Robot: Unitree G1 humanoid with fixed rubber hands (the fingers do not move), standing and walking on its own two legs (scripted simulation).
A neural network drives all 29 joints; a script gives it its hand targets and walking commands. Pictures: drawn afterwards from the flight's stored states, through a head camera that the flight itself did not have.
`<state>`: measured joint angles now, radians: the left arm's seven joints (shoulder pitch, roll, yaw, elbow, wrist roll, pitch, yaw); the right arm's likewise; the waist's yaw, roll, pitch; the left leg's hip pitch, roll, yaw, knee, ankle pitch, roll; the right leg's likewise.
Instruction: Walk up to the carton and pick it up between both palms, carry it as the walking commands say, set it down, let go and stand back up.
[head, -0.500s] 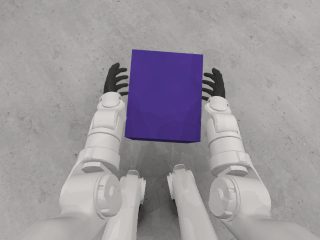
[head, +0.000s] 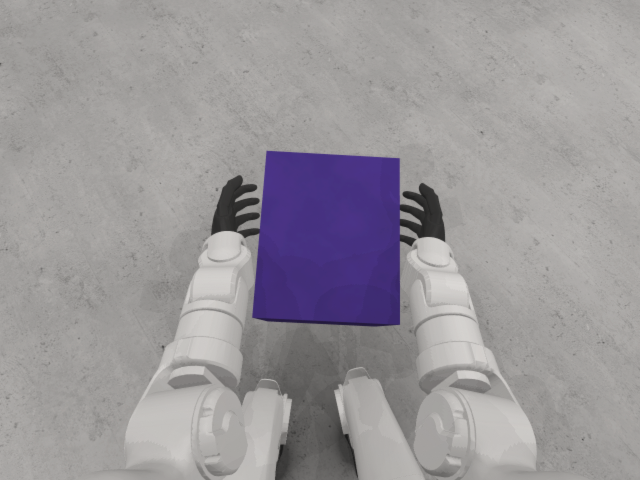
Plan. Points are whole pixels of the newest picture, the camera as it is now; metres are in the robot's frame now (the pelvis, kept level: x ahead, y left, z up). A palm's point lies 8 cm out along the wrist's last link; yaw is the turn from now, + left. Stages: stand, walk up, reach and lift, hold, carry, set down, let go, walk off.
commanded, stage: reach and lift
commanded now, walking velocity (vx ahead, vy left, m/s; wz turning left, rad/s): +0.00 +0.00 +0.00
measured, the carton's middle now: (326, 248) +0.43 -0.04 -0.13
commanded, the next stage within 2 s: none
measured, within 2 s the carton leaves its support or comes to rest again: neither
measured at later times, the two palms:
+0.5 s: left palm (208, 226) +0.41 +0.11 +0.03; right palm (445, 234) +0.38 -0.16 +0.03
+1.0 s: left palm (184, 216) +0.38 +0.11 +0.10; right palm (473, 226) +0.36 -0.16 +0.10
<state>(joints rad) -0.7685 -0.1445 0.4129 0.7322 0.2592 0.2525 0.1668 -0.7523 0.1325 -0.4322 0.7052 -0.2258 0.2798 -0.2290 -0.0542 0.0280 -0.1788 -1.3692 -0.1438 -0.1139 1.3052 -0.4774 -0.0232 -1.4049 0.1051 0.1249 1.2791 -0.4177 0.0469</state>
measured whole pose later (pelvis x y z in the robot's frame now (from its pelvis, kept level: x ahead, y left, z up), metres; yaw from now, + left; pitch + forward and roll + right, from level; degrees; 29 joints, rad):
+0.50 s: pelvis +0.02 +0.00 +0.07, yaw +0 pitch +24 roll +0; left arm -0.60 -0.18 0.40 0.68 0.26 0.23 0.13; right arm -0.57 0.18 -0.42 0.60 -0.25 0.28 -0.14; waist -0.05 0.02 -0.15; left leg -1.02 -0.12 -0.14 0.98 -0.39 -0.01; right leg -1.05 0.09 0.14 0.97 -0.33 0.03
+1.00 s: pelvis +0.04 +0.00 +0.12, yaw +0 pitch +13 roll +0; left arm -0.46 -0.21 0.35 0.61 0.27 0.31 0.11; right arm -0.42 0.20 -0.39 0.52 -0.29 0.35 -0.10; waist -0.06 0.02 -0.10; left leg -0.61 -0.11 -0.16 0.67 -0.28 0.01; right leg -0.64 0.06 0.15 0.65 -0.24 0.03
